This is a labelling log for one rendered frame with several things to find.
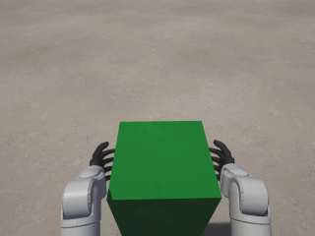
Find robot right hand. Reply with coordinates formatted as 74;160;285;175
209;140;235;181

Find left robot forearm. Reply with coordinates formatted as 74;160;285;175
59;165;107;236

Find right robot forearm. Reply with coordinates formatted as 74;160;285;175
220;163;273;236

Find robot left hand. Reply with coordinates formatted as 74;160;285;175
90;142;115;181

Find carton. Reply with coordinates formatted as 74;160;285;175
106;121;222;236

